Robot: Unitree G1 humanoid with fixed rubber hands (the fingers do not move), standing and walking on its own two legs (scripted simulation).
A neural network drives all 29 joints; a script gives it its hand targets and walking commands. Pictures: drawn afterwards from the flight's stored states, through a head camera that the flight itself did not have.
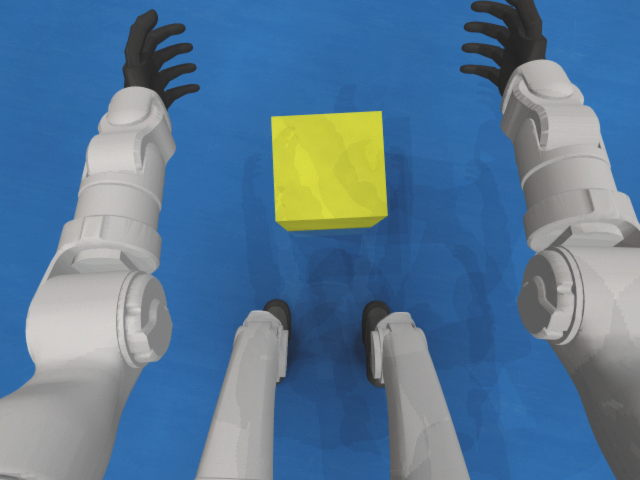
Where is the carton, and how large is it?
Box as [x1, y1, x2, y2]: [271, 111, 387, 230]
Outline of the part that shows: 381,111 271,117 275,220 287,230 367,227 373,225 387,215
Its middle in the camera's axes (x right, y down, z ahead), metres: +0.02 -0.13 +0.85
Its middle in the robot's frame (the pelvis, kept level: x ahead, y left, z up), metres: +0.52 +0.01 -0.51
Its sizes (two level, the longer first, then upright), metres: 0.210 0.200 0.250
